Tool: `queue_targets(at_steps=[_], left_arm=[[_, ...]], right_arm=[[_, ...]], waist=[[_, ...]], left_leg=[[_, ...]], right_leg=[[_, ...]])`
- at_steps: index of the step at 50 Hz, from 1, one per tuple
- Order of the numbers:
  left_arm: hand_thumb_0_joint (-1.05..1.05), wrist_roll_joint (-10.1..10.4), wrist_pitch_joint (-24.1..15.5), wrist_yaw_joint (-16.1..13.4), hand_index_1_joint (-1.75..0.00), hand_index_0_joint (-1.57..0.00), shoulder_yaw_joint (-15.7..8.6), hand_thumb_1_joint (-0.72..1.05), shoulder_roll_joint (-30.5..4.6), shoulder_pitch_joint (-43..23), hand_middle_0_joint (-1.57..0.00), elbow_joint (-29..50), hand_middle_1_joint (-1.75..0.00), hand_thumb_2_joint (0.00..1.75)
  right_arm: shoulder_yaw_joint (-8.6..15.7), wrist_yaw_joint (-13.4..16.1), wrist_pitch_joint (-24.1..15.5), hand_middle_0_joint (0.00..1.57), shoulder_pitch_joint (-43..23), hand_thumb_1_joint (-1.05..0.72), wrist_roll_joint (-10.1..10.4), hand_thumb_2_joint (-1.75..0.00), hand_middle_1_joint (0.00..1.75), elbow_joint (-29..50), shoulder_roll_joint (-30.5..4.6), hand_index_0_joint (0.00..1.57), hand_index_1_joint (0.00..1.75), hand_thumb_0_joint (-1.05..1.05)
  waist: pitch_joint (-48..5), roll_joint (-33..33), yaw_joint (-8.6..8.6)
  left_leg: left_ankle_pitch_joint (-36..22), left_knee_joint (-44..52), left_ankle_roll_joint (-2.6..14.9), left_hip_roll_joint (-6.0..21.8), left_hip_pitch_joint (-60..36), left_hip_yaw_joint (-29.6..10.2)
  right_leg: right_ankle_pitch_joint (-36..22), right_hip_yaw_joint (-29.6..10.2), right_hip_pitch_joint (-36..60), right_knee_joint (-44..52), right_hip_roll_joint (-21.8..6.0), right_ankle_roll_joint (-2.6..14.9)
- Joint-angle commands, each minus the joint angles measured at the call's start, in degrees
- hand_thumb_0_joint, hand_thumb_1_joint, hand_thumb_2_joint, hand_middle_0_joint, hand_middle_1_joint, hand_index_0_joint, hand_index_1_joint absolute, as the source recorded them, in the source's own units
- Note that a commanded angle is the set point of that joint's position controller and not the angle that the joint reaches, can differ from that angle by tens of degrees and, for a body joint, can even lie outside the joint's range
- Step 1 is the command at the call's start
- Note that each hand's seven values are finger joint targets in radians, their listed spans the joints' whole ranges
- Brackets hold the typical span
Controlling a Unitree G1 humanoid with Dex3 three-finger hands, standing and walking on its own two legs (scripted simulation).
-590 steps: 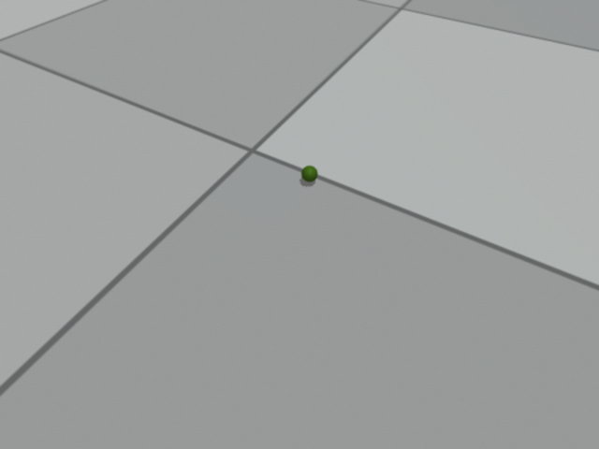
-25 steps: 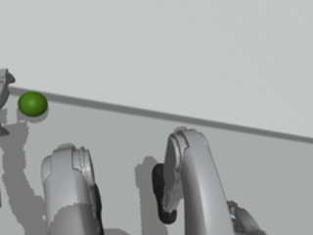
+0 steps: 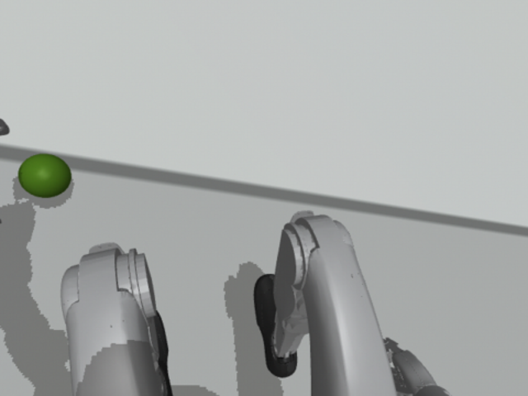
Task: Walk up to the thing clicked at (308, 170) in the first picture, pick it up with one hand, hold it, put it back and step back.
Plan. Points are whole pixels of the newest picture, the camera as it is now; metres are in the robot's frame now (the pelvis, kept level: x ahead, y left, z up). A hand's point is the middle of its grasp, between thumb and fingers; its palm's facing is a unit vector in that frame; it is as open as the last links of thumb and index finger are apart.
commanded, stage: rise first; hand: left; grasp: from above
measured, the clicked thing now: (45, 175) +0.46 +0.30 -0.28
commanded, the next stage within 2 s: approach in 1.10 s
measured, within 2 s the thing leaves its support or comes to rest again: neither
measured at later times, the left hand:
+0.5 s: hand out of the picture +0.42 +0.34 -0.15, palm faces -0.44 -0.08 -0.89, open 13.7 cm
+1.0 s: hand out of the picture +0.42 +0.34 -0.15, palm faces -0.44 -0.08 -0.90, open 13.2 cm
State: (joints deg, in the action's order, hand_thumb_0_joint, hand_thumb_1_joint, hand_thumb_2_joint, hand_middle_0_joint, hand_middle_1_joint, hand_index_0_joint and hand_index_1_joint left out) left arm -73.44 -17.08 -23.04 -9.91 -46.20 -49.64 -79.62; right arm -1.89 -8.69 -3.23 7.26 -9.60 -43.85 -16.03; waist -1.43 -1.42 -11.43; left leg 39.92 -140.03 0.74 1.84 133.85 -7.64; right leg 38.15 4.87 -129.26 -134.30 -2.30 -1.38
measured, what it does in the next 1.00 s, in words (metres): stands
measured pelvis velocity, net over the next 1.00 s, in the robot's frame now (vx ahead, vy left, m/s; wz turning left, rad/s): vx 0.00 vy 0.00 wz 0.01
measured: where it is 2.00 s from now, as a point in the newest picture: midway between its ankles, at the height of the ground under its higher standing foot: (218, 360)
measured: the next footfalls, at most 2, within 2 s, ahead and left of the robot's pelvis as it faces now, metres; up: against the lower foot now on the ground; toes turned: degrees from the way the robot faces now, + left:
none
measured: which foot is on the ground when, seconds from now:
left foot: down 0.00-1.00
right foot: down 0.00-1.00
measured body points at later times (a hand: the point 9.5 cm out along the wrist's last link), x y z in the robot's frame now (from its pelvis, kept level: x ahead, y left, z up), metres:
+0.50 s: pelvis +0.00 +0.00 +0.01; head +0.23 +0.08 +0.39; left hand +0.44 +0.34 -0.10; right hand +0.07 -0.28 -0.10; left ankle +0.07 +0.12 -0.29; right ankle +0.10 -0.13 -0.29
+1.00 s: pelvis +0.00 +0.00 +0.00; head +0.23 +0.08 +0.38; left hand +0.44 +0.34 -0.10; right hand +0.07 -0.28 -0.10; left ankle +0.07 +0.12 -0.29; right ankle +0.10 -0.13 -0.29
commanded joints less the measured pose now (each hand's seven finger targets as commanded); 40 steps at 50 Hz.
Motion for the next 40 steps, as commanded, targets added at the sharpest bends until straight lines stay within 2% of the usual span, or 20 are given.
queue_targets(at_steps=[1, 4, 6, 9, 10, 12, 13, 14, 18, 19, 21, 22, 23, 24, 27, 29, 32, 36, 39, 40], left_arm=[[0.0, 0.76, 0.07, -1.69, -0.98, -0.1, -1.59, -0.56, -15.8, -14.74, -0.14, 8.34, -0.94, 1.03], [0.0, 1.22, 0.23, -1.53, -0.97, -0.11, -1.76, -0.54, -15.6, -15.01, -0.15, 9.62, -0.93, 1.02], [0.0, 1.22, 0.51, -1.24, -0.97, -0.12, -0.9, -0.52, -14.62, -14.75, -0.15, 9.14, -0.94, 1.0], [0.0, 0.79, 0.4, -1.08, -0.96, -0.13, -0.87, -0.51, -15.6, -15.8, -0.17, 8.29, -0.93, 0.99], [0.0, 0.83, 0.71, -1.02, -0.96, -0.13, -0.61, -0.51, -14.69, -14.16, -0.17, 5.97, -0.92, 1.0], [0.0, 0.83, 0.33, -1.11, -0.95, -0.14, -0.84, -0.51, -15.27, -16.53, -0.19, 7.59, -0.9, 1.0], [0.0, 0.7, 0.24, -1.0, -0.94, -0.15, -0.06, -0.5, -14.74, -16.15, -0.19, 6.91, -0.9, 0.99], [0.0, 0.77, 0.04, -1.1, -0.94, -0.16, -0.86, -0.48, -15.33, -16.17, -0.19, 7.27, -0.9, 0.98], [0.0, 0.78, -0.18, -0.78, -0.93, -0.17, 0.16, -0.47, -14.15, -15.75, -0.21, 7.83, -0.9, 0.96], [0.0, 0.79, -0.31, -0.97, -0.92, -0.17, -0.53, -0.47, -15.13, -16.75, -0.21, 8.74, -0.89, 0.96], [0.0, 0.38, -0.05, -1.01, -0.93, -0.18, 0.44, -0.46, -13.8, -15.81, -0.21, 7.14, -0.89, 0.95], [0.0, 0.45, -0.01, -1.12, -0.93, -0.18, -0.1, -0.46, -14.52, -16.78, -0.2, 6.73, -0.9, 0.95], [0.0, 0.48, -0.2, -1.33, -0.93, -0.18, -0.08, -0.45, -15.03, -17.24, -0.21, 8.2, -0.9, 0.95], [0.0, 0.45, -0.07, -1.37, -0.92, -0.18, -0.08, -0.46, -15.02, -16.61, -0.22, 6.35, -0.89, 0.95], [0.0, 0.6, 0.04, -1.39, -0.9, -0.2, -1.31, -0.44, -16.12, -16.33, -0.23, 7.22, -0.87, 0.93], [0.0, 0.57, -0.01, -1.35, -0.89, -0.21, -0.39, -0.42, -14.88, -16.54, -0.24, 7.33, -0.86, 0.92], [0.0, 0.49, 0.18, -1.14, -0.89, -0.22, 0.36, -0.41, -13.8, -16.29, -0.25, 5.84, -0.86, 0.91], [0.0, 0.46, -0.03, -1.23, -0.87, -0.24, -0.71, -0.4, -15.63, -15.33, -0.27, 6.88, -0.84, 0.9], [0.0, 0.39, 0.13, -1.09, -0.88, -0.23, -0.86, -0.4, -15.3, -15.22, -0.26, 4.75, -0.84, 0.9], [0.0, 0.81, -0.29, -1.23, -0.87, -0.24, -1.29, -0.39, -15.74, -16.57, -0.27, 7.6, -0.84, 0.89]], right_arm=[[4.59, 0.56, 0.05, 0.2, 11.86, -0.91, 0.27, -0.9, 0.3, 0.46, -14.49, 0.2, 0.3, 0.0], [4.75, 0.69, 0.22, 0.2, 11.52, -0.91, 0.73, -0.9, 0.3, 0.61, -14.66, 0.2, 0.3, 0.0], [4.65, 0.65, 0.15, 0.2, 11.79, -0.9, 0.66, -0.9, 0.3, 0.76, -14.65, 0.2, 0.3, 0.0], [4.57, 0.68, 0.29, 0.2, 11.46, -0.91, 1.07, -0.9, 0.3, 0.84, -14.4, 0.2, 0.3, 0.0], [4.39, 0.64, 0.18, 0.2, 11.52, -0.91, 1.22, -0.9, 0.3, 0.64, -14.43, 0.2, 0.3, 0.0], [4.17, 0.71, 0.04, 0.2, 11.12, -0.91, 1.02, -0.9, 0.3, 0.83, -14.63, 0.2, 0.3, 0.0], [4.01, 0.7, 0.0, 0.2, 10.96, -0.9, 1.11, -0.9, 0.3, 0.84, -14.25, 0.2, 0.3, 0.0], [4.05, 0.7, -0.06, 0.2, 10.99, -0.91, 0.93, -0.9, 0.3, 1.09, -14.52, 0.2, 0.3, 0.0], [4.25, 0.75, -0.11, 0.2, 10.87, -0.91, 1.18, -0.9, 0.3, 1.23, -14.28, 0.2, 0.3, 0.0], [4.49, 0.85, -0.12, 0.2, 10.97, -0.91, 1.29, -0.9, 0.3, 1.02, -14.48, 0.2, 0.3, 0.0], [4.21, 0.78, -0.19, 0.2, 11.07, -0.91, 1.11, -0.9, 0.3, 0.91, -14.22, 0.2, 0.3, 0.0], [4.32, 0.73, -0.25, 0.2, 11.34, -0.91, 1.17, -0.9, 0.3, 0.72, -14.41, 0.2, 0.3, 0.0], [4.2, 0.83, -0.21, 0.2, 10.99, -0.91, 1.24, -0.9, 0.3, 0.9, -14.19, 0.2, 0.3, 0.0], [4.21, 0.77, -0.37, 0.2, 11.47, -0.91, 1.2, -0.9, 0.3, 0.79, -14.26, 0.2, 0.3, 0.0], [4.24, 0.78, -0.5, 0.2, 11.42, -0.91, 1.15, -0.9, 0.3, 0.62, -14.42, 0.2, 0.3, 0.0], [4.31, 0.77, -0.48, 0.2, 11.19, -0.91, 1.11, -0.9, 0.3, 0.8, -14.39, 0.2, 0.3, 0.0], [4.09, 0.7, -0.46, 0.2, 11.57, -0.91, 1.0, -0.9, 0.3, 0.65, -14.14, 0.2, 0.3, 0.0], [4.13, 0.67, -0.54, 0.2, 11.08, -0.91, 0.93, -0.9, 0.3, 0.9, -14.27, 0.2, 0.3, 0.0], [4.12, 0.52, -0.55, 0.2, 11.33, -0.91, 0.92, -0.9, 0.3, 0.61, -14.28, 0.2, 0.3, 0.0], [4.28, 0.58, -0.51, 0.2, 11.17, -0.91, 0.81, -0.9, 0.3, 1.03, -14.3, 0.2, 0.3, 0.0]], waist=[[-39.42, 17.45, -0.09], [-39.93, 17.89, 0.67], [-39.59, 17.77, -0.09], [-38.85, 17.19, 0.18], [-36.46, 16.4, 0.27], [-36.47, 16.97, -0.38], [-36.74, 17.69, -0.03], [-37.48, 17.02, -0.26], [-38.61, 17.53, 0.13], [-39.06, 17.78, 0.02], [-37.23, 17.47, -0.34], [-37.09, 16.38, -0.74], [-37.89, 16.92, -0.06], [-36.85, 15.86, -0.71], [-38.39, 17.19, 0.31], [-39.62, 17.96, -0.05], [-37.17, 16.12, -0.72], [-38.98, 18.09, 0.6], [-37.04, 15.94, -0.39], [-39.19, 16.09, 0.09]], left_leg=[[-11.07, 15.43, 0.84, -1.91, -30.97, 4.75], [-11.26, 16.17, 0.72, -1.89, -31.85, 4.66], [-11.93, 16.01, 0.73, -1.81, -32.44, 4.43], [-10.49, 16.17, 0.85, -1.95, -30.83, 4.77], [-9.88, 16.47, 0.83, -1.98, -30.39, 4.52], [-8.75, 16.62, 0.89, -1.91, -30.58, 4.27], [-8.46, 16.58, 0.86, -2.0, -30.21, 4.62], [-8.62, 16.63, 0.93, -2.05, -30.38, 4.51], [-8.68, 17.03, 0.76, -2.1, -31.48, 4.73], [-8.48, 17.02, 0.71, -2.09, -31.64, 4.52], [-8.84, 16.84, 0.77, -2.17, -31.04, 4.85], [-8.27, 16.91, 0.88, -2.16, -30.67, 4.59], [-8.5, 16.78, 0.92, -2.18, -30.42, 5.0], [-8.71, 16.01, 1.07, -2.18, -29.8, 5.29], [-9.94, 16.52, 0.89, -2.16, -31.53, 5.07], [-10.02, 16.51, 0.73, -2.11, -32.13, 4.83], [-8.98, 16.44, 0.97, -2.36, -29.91, 5.17], [-9.59, 16.57, 0.83, -2.35, -30.88, 5.39], [-9.3, 16.21, 0.98, -2.42, -29.63, 5.29], [-9.43, 16.25, 0.99, -2.37, -30.04, 5.36]], right_leg=[[-11.11, 3.83, 17.57, 12.74, 3.04, 3.15], [-11.13, 3.76, 17.24, 12.97, 2.91, 3.12], [-12.01, 3.89, 17.32, 12.9, 2.87, 3.02], [-10.82, 3.58, 17.18, 13.51, 3.01, 3.34], [-10.17, 3.65, 16.17, 13.25, 2.78, 3.28], [-9.25, 3.9, 15.42, 13.18, 2.77, 3.1], [-8.96, 3.72, 15.83, 13.46, 2.88, 3.21], [-9.13, 3.88, 16.43, 13.54, 2.8, 3.02], [-9.03, 3.68, 16.42, 14.01, 2.89, 3.18], [-8.85, 3.71, 16.24, 13.75, 2.77, 3.13], [-9.2, 3.7, 16.06, 13.82, 2.82, 3.08], [-8.78, 3.79, 15.77, 13.85, 2.79, 3.11], [-8.96, 3.51, 16.47, 14.2, 2.88, 3.21], [-9.31, 3.34, 16.93, 14.46, 2.83, 3.14], [-9.99, 3.47, 16.77, 13.67, 2.72, 3.03], [-10.26, 3.63, 16.7, 13.34, 2.75, 3.1], [-9.42, 3.57, 16.77, 14.13, 2.89, 3.1], [-9.78, 3.42, 17.7, 13.85, 2.77, 3.08], [-9.52, 3.57, 16.87, 13.55, 2.82, 3.13], [-9.82, 3.41, 18.05, 14.14, 2.91, 3.18]])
